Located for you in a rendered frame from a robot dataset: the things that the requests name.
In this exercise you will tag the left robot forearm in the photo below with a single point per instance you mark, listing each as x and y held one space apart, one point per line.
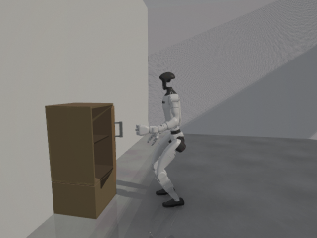
163 127

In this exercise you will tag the left robot upper arm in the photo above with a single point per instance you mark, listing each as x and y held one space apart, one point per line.
174 105

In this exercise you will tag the cupboard door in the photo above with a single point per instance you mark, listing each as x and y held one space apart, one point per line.
113 142

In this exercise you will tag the robot right hand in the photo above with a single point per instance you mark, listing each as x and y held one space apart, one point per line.
155 135

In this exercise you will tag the robot left foot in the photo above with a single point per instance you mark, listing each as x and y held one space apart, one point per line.
173 203

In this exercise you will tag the handle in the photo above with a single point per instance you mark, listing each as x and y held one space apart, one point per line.
120 129

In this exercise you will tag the left robot thigh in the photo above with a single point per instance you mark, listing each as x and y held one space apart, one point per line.
169 153

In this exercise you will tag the robot left hand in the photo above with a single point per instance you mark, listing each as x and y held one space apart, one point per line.
142 130

